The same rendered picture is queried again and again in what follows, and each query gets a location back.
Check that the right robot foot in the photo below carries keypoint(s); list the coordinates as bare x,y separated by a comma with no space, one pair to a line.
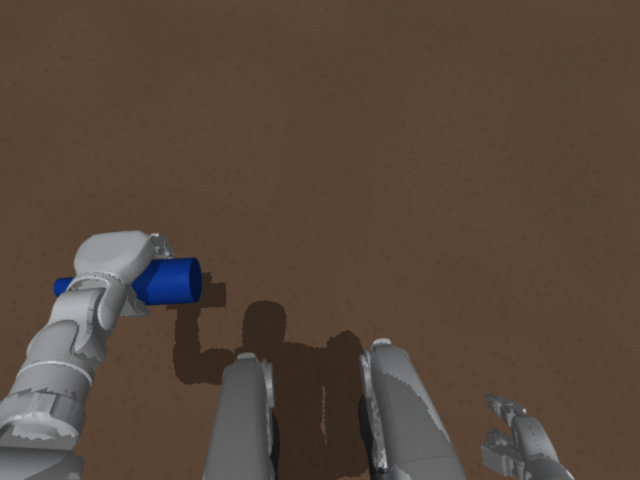
376,473

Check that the right robot arm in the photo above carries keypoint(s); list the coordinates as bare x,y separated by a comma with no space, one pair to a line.
546,469

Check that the left robot arm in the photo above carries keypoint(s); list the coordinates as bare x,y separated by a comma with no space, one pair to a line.
42,418

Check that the bottle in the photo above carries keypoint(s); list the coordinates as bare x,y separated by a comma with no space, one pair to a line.
164,281

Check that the left robot hand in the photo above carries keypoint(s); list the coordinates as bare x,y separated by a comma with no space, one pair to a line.
123,255

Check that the right robot hand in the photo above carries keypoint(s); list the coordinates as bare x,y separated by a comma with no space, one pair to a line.
506,454

